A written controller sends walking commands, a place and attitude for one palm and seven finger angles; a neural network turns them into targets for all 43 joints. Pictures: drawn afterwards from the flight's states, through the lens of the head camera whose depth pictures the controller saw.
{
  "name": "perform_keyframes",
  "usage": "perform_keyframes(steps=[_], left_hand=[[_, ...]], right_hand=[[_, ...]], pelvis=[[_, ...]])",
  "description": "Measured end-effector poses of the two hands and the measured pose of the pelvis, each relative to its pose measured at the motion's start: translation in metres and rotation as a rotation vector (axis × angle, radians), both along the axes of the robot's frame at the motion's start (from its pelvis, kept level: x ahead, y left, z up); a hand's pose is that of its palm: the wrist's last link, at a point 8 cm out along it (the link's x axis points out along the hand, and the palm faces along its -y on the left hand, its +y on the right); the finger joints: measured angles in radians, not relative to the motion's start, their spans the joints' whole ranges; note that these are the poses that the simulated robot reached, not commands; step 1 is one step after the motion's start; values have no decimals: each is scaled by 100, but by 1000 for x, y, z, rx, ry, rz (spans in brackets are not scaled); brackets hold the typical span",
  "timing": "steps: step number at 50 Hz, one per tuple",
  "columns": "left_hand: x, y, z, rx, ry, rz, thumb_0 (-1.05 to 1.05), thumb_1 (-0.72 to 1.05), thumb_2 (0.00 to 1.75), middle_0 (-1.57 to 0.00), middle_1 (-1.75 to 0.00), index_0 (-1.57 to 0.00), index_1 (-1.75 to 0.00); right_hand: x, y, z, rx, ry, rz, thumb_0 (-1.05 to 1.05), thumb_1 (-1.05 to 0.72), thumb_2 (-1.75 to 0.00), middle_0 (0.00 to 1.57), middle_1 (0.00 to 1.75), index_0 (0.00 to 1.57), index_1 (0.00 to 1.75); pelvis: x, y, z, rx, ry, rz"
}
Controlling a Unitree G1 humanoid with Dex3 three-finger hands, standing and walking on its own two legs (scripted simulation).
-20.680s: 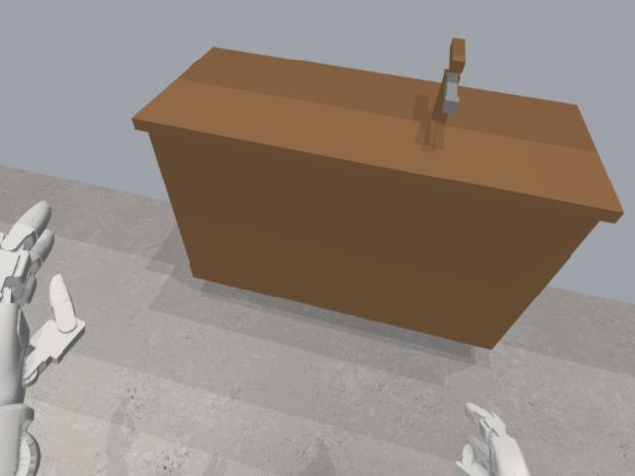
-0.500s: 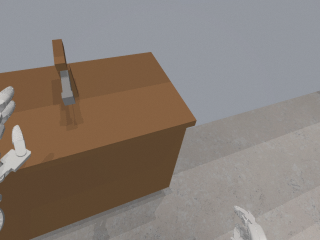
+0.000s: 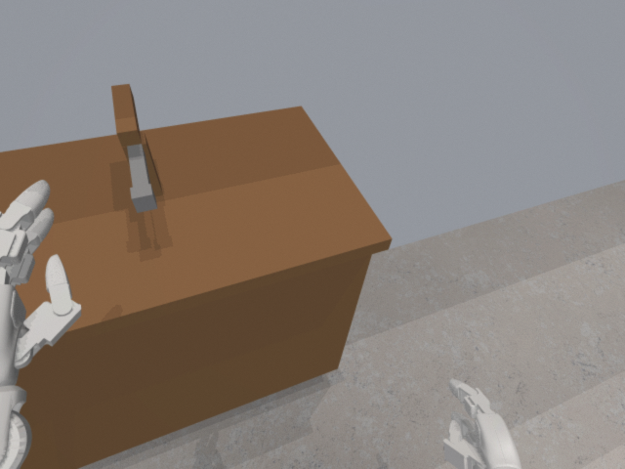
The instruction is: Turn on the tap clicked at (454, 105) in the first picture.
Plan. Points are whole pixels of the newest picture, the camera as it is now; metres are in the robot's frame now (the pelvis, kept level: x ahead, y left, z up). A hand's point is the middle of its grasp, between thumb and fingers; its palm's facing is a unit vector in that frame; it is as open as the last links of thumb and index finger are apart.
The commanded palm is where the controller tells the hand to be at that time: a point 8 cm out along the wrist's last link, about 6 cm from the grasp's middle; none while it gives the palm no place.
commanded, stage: look again from close up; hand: left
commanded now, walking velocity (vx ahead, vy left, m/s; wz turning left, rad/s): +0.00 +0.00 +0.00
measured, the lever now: (143, 198) +0.43 +0.29 +0.08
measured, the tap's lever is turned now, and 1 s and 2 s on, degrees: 0 0 0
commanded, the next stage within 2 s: shuffle to correct the standing spot in 0.22 s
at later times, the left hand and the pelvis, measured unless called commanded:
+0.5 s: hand (96, 307) +0.22 +0.24 +0.15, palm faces +0.38 -0.84 -0.38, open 7.4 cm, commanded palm +0.16 +0.27 +0.17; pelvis +0.01 -0.01 +0.00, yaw +1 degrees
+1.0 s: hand (153, 260) +0.28 +0.20 +0.15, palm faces +0.42 -0.84 -0.33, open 7.4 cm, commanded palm +0.23 +0.23 +0.17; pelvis +0.07 -0.05 -0.02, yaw +1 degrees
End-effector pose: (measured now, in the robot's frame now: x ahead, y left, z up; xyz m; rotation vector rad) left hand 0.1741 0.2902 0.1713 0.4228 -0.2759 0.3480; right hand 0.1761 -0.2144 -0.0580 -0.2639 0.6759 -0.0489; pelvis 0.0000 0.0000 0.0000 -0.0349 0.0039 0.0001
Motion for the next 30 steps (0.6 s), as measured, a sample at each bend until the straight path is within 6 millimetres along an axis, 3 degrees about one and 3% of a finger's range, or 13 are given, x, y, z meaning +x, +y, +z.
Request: perform_keyframes(steps=[7, 15, 30], left_hand=[[-2, -1, -10, -22, 47, 19, 2, 89, 90, -21, -30, -21, -30], [1, -7, -2, -2, 19, 5, 2, 89, 90, -21, -30, -21, -30], [17, -17, -10, 5, 57, 44, 2, 89, 90, -21, -30, -21, -30]], right_hand=[[-12, -3, -4, 3, 22, -18, 1, -91, -90, 21, 30, 20, 30], [-18, -10, -7, -1, 39, -28, 1, -91, -90, 21, 30, 20, 30], [3, -30, -16, -3, 69, -42, 1, -91, -90, 21, 30, 20, 30]], pelvis=[[-4, -1, 1, 3, -4, 1], [-3, -5, 2, 5, -1, 4], [23, -22, -3, 18, 21, 38]])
